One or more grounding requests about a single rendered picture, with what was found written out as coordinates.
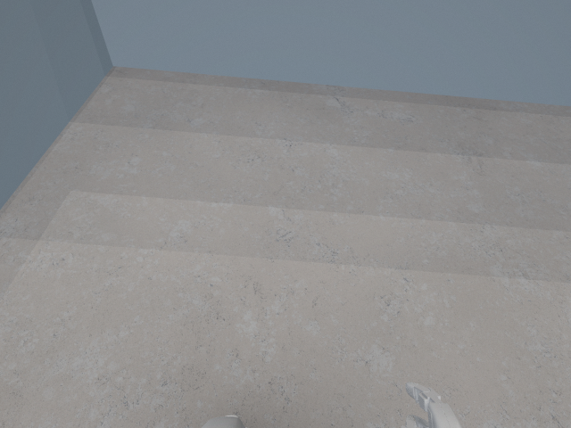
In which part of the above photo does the robot right hand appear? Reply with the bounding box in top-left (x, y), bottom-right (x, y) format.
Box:
top-left (401, 382), bottom-right (462, 428)

